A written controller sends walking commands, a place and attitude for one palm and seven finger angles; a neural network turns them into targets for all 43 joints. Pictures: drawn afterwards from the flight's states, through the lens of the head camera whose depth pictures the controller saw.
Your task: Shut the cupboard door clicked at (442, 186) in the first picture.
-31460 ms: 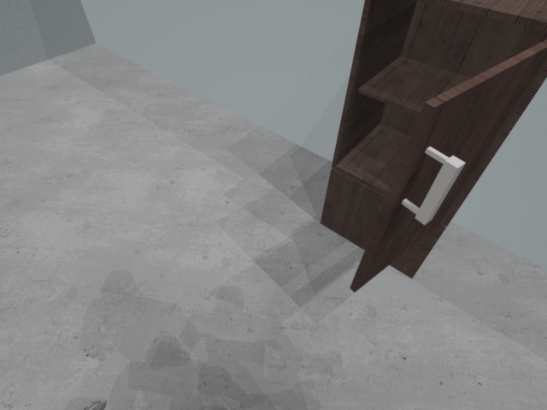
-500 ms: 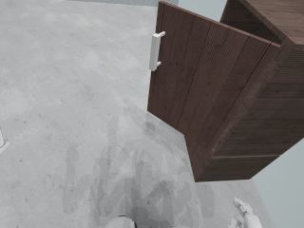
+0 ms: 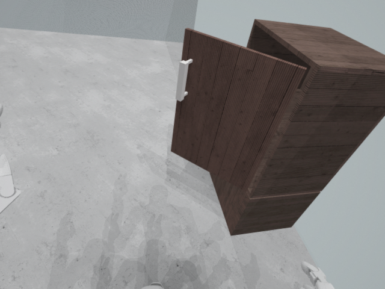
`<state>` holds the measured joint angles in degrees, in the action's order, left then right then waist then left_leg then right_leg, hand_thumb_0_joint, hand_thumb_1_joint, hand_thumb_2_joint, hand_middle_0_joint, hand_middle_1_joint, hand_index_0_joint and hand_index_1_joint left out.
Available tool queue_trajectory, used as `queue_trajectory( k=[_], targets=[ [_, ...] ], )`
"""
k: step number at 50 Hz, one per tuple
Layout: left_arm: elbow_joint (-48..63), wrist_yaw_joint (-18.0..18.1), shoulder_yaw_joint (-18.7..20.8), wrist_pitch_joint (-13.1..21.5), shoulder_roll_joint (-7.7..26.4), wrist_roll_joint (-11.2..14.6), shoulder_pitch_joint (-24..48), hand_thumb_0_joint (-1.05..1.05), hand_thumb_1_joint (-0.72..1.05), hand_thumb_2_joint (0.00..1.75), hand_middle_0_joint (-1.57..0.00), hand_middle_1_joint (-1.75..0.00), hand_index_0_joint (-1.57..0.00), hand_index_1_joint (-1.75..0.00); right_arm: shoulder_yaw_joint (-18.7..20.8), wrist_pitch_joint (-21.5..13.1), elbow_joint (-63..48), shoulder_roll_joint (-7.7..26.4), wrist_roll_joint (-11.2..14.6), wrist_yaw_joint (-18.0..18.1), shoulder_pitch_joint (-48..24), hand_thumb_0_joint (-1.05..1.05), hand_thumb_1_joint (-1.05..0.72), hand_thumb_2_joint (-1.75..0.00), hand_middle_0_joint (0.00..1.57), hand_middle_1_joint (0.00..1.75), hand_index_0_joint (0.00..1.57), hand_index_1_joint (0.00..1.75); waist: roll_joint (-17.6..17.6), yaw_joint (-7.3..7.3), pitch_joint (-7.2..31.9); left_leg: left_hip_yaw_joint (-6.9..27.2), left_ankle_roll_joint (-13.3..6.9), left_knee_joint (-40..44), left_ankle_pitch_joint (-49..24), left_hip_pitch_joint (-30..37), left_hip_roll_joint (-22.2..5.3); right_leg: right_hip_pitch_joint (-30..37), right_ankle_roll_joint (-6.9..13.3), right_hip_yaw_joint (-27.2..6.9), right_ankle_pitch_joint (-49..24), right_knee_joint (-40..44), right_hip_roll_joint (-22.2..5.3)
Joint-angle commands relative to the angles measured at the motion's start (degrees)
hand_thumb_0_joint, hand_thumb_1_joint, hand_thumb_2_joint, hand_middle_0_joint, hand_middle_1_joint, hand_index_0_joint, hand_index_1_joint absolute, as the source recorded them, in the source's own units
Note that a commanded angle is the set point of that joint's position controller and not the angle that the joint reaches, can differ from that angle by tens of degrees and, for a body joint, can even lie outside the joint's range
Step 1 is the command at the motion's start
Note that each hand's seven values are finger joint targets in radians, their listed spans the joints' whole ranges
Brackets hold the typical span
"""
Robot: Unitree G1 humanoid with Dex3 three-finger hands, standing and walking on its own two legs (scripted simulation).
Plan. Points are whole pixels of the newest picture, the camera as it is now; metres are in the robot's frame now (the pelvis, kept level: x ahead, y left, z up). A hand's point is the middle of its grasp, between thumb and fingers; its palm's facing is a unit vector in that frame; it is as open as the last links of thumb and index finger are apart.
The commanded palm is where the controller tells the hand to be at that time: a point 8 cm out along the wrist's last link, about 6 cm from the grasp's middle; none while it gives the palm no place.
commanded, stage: stop stepping back and stand still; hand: left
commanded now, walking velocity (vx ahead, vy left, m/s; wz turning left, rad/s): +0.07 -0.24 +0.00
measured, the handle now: (184, 79) +0.83 +0.07 +0.07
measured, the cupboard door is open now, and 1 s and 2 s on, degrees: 47 47 47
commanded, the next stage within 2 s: let the arm hang, fingers relaxed in 1.62 s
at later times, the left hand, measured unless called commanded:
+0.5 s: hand out of the picture +0.07 +0.40 +0.20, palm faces +0.46 -0.83 -0.31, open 7.5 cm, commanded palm +0.01 +0.42 +0.21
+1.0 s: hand out of the picture +0.05 +0.43 +0.20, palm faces +0.47 -0.83 -0.30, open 7.4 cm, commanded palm +0.00 +0.46 +0.21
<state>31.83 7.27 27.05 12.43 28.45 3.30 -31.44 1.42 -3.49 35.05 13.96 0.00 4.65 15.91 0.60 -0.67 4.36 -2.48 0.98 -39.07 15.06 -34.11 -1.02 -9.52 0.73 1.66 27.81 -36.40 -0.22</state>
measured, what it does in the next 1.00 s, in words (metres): steps to the left: right foot, then left foot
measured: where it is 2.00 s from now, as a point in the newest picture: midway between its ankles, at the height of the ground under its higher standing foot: outside the picture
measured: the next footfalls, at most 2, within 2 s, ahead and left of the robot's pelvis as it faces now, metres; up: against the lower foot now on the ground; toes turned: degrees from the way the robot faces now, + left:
right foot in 0.18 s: -0.05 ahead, -0.06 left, +0.00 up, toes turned -1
left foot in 0.32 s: -0.03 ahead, +0.21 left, +0.00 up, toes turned +4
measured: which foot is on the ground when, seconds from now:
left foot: down 0.00-0.14, up 0.16-0.30, down 0.32-0.78, up 0.80-1.00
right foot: down 0.00-0.00, up 0.02-0.16, down 0.18-0.34, up 0.36-0.76, down 0.78-1.00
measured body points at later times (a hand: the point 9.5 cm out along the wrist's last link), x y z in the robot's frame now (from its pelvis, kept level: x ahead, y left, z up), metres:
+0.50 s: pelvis -0.14 +0.13 +0.03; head -0.15 +0.18 +0.48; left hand +0.04 +0.45 +0.22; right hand +0.02 -0.06 -0.04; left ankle -0.07 +0.20 -0.71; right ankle -0.14 -0.02 -0.63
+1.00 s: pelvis -0.16 +0.17 +0.01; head -0.20 +0.21 +0.46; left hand +0.02 +0.47 +0.21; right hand -0.07 -0.10 -0.07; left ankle -0.06 +0.27 -0.70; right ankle -0.27 +0.08 -0.71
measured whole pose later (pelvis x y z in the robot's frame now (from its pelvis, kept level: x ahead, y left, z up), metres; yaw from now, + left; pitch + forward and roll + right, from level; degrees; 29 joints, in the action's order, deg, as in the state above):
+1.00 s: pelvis -0.16 +0.17 +0.01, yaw -3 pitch -3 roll -3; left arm 29.6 10.4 23.5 8.3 23.0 2.2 -26.4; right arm 0.8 -0.9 39.6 13.0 0.9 4.8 19.4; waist 2.3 -0.2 3.0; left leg -4.7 0.3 -44.4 16.1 -25.6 -5.3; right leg -0.8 1.9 6.7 26.6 -30.7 2.2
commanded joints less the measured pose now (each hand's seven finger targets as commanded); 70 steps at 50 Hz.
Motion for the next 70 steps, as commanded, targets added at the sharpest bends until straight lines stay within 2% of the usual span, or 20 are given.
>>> queue_trajectory(
  k=[1,4,6,7,8,9,10,14,16,18,20,28,34,40,41,49,53,59,64,70],
  targets=[
    [13.78,1.45,4.09,0.96,8.6,-0.35,22.08,0.0,0.9,0.9,-0.2,-0.3,-0.2,-0.3,2.02,-5.45,-8.24,7.34,-0.84,0.2,-8.02,0.0,-0.9,-0.9,0.2,0.3,0.2,0.3,-28.91,0.17,-2.14,24.6,7.73,43.29,43.13,2.6,-11.98,-4.76,-0.07,5.02,12.31,-23.95,12.66],
    [19.04,-0.24,6.45,0.85,10.78,0.31,11.81,0.0,0.9,0.9,-0.2,-0.3,-0.2,-0.3,4.38,-7.1,-9.63,5.09,-0.69,-2.94,-10.08,0.0,-0.9,-0.9,0.2,0.3,0.2,0.3,-27.12,4.49,7.8,2.13,17.99,40.92,24.15,7.24,-5.06,6.33,0.1,11.22,9.09,-29.84,15.84],
    [18.26,-0.19,10.21,1.07,12.27,1.23,-4.92,0.0,0.9,0.9,-0.2,-0.3,-0.2,-0.3,4.2,-5.89,-10.13,1.91,1.22,-5.02,-8.16,0.0,-0.9,-0.9,0.2,0.3,0.2,0.3,-13.95,7.12,10.34,-13.72,15.57,11.97,12.04,9.31,3.59,6.81,5.91,11.42,11.24,-5.32,8.6],
    [18.16,0.69,13.82,1.0,14.64,1.31,-12.01,0.0,0.9,0.9,-0.2,-0.3,-0.2,-0.3,4.04,-5.52,-9.73,1.73,3.35,-5.56,-6.3,0.0,-0.9,-0.9,0.2,0.3,0.2,0.3,13.2,6.68,6.99,-8.59,10.15,-28.74,12.77,15.45,4.84,-15.2,11.05,-5.37,10.16,13.04,-6.89],
    [23.82,0.28,11.79,0.82,13.39,0.89,-4.18,0.0,0.9,0.9,-0.2,-0.3,-0.2,-0.3,4.97,-4.3,-8.26,3.94,2.75,-4.86,-7.71,0.0,-0.9,-0.9,0.2,0.3,0.2,0.3,23.45,2.43,-3.97,10.72,-0.14,-59.71,16.79,-0.47,2.37,-31.99,17.37,-28.13,9.86,20.46,-21.8],
    [28.53,0.74,17.91,1.71,21.21,3.25,10.07,0.0,0.9,0.9,-0.2,-0.3,-0.2,-0.3,2.53,-4.46,-7.98,1.46,0.51,-4.11,-7.48,0.0,-0.9,-0.9,0.2,0.3,0.2,0.3,10.24,-1.91,-3.84,11.32,-2.92,-61.1,13.66,-6.62,-0.88,-30.25,18.81,-28.13,14.51,25.56,-24.13],
    [16.03,0.88,16.94,3.07,20.95,1.85,11.68,0.0,0.9,0.9,-0.2,-0.3,-0.2,-0.3,-0.22,-3.93,-8.64,-0.01,-2.22,-4.07,-7.23,0.0,-0.9,-0.9,0.2,0.3,0.2,0.3,2.3,-2.53,-2.66,9.19,1.14,-44.6,9.52,0.09,-7.08,-27.48,5.22,-23.11,15.53,24.16,-20.44],
    [3.79,2.45,4.04,-0.18,7.32,-1.76,15.46,0.0,0.9,0.9,-0.2,-0.3,-0.2,-0.3,1.07,-4.33,-3.98,4.19,-0.17,-0.06,-6.14,0.0,-0.9,-0.9,0.2,0.3,0.2,0.3,-4.08,-1.76,-7.74,0.23,-1.38,5.35,9.9,22.24,-2.68,-25.5,5.9,-10.47,8.41,9.75,-7.3],
    [7.71,2.67,2.75,0.95,7.25,-1.59,19.03,0.0,0.9,0.9,-0.2,-0.3,-0.2,-0.3,1.0,-4.95,-6.79,6.73,0.13,0.41,-6.54,0.0,-0.9,-0.9,0.2,0.3,0.2,0.3,-22.6,-0.25,-6.91,22.98,-6.14,22.68,9.81,20.33,-17.85,-24.55,-1.03,-1.16,1.61,-10.26,1.91],
    [5.65,0.9,3.23,1.18,7.74,-0.39,16.26,0.0,0.9,0.9,-0.2,-0.3,-0.2,-0.3,1.19,-5.37,-5.55,4.83,-1.46,-0.35,-6.82,0.0,-0.9,-0.9,0.2,0.3,0.2,0.3,-12.09,-1.87,-5.44,33.6,-6.95,29.44,8.07,13.9,-23.33,-20.34,-2.5,-3.91,0.26,-24.32,2.01],
    [12.44,-0.16,0.72,1.35,5.47,-0.87,17.49,0.0,0.9,0.9,-0.2,-0.3,-0.2,-0.3,1.86,-4.75,-6.29,4.93,-1.19,-2.0,-9.12,0.0,-0.9,-0.9,0.2,0.3,0.2,0.3,-6.07,-0.66,-5.05,27.15,-6.12,30.21,17.76,14.29,-22.67,-20.34,-2.27,-5.86,-5.21,-28.59,0.66],
    [17.13,1.35,1.85,-3.19,6.76,-0.78,3.46,0.0,0.9,0.9,-0.2,-0.3,-0.2,-0.3,1.07,-0.13,-8.56,1.9,-0.86,-2.27,-10.41,0.0,-0.9,-0.9,0.2,0.3,0.2,0.3,-17.67,0.99,1.13,6.18,6.1,38.17,19.46,23.36,-13.14,-11.62,-0.72,6.27,-7.02,-12.5,7.19],
    [11.33,1.46,3.5,-6.38,9.37,1.61,0.2,0.0,0.9,0.9,-0.2,-0.3,-0.2,-0.3,1.15,-0.41,-9.84,2.44,-0.49,-0.31,-8.91,0.0,-0.9,-0.9,0.2,0.3,0.2,0.3,-16.51,-0.23,3.5,1.09,5.53,31.92,11.12,24.82,-10.34,2.46,1.37,9.99,1.16,11.04,9.49],
    [13.11,4.25,11.36,-2.7,17.33,0.31,7.01,0.0,0.9,0.9,-0.2,-0.3,-0.2,-0.3,0.39,-0.35,-10.64,3.36,-0.14,-1.9,-9.91,0.0,-0.9,-0.9,0.2,0.3,0.2,0.3,7.88,-0.15,-3.63,-0.71,1.24,-17.57,7.06,-6.55,-4.25,7.18,16.64,-22.69,-15.28,24.3,-21.11],
    [6.64,3.83,4.37,-2.53,7.27,0.48,5.18,0.0,0.9,0.9,-0.2,-0.3,-0.2,-0.3,2.14,-1.13,-7.2,4.27,1.35,-1.86,-5.34,0.0,-0.9,-0.9,0.2,0.3,0.2,0.3,11.1,-0.84,-1.82,1.08,0.82,-21.5,8.75,-6.81,-2.62,8.07,14.5,-16.08,-14.43,21.54,-17.38],
    [11.68,4.09,1.96,0.4,8.26,-1.87,16.76,0.0,0.9,0.9,-0.2,-0.3,-0.2,-0.3,0.82,-2.37,-6.39,4.11,0.33,1.11,-9.39,0.0,-0.9,-0.9,0.2,0.3,0.2,0.3,-5.24,-0.96,-10.64,-5.33,-0.78,2.05,-2.69,21.33,-2.12,-12.93,8.04,-2.63,-10.44,13.96,-10.64],
    [12.81,3.2,7.3,2.78,9.94,-0.43,6.93,0.0,0.9,0.9,-0.2,-0.3,-0.2,-0.3,0.72,-4.31,-7.22,4.15,-1.04,0.57,-8.05,0.0,-0.9,-0.9,0.2,0.3,0.2,0.3,-19.88,-0.93,0.58,29.04,-8.74,25.36,-2.32,24.94,-19.25,-12.02,-0.07,-1.2,5.12,-17.84,1.89],
    [10.79,2.38,9.37,2.78,8.07,0.02,-5.26,0.0,0.9,0.9,-0.2,-0.3,-0.2,-0.3,0.3,-4.49,-6.37,3.51,-0.44,-1.12,-8.23,0.0,-0.9,-0.9,0.2,0.3,0.2,0.3,-13.4,0.08,2.84,7.52,-4.07,26.04,15.39,10.45,-11.45,5.53,-0.19,3.83,-4.22,5.97,0.92],
    [3.79,2.25,7.45,0.05,6.0,0.72,-4.9,0.0,0.9,0.9,-0.2,-0.3,-0.2,-0.3,0.78,-2.43,-5.97,3.3,0.32,-0.76,-6.66,0.0,-0.9,-0.9,0.2,0.3,0.2,0.3,4.71,-1.34,-0.26,2.22,-1.25,9.67,3.74,15.91,-5.12,-5.35,3.81,-10.49,-5.55,19.03,-7.63],
    [5.53,2.71,1.71,0.14,4.88,-1.29,7.9,0.0,0.9,0.9,-0.2,-0.3,-0.2,-0.3,0.04,-3.53,-5.81,4.11,0.62,0.89,-7.79,0.0,-0.9,-0.9,0.2,0.3,0.2,0.3,-4.93,-0.63,2.37,6.29,-3.69,16.66,-14.56,24.56,-9.56,-3.89,-1.18,-1.59,-21.09,9.65,-2.23]
  ],
)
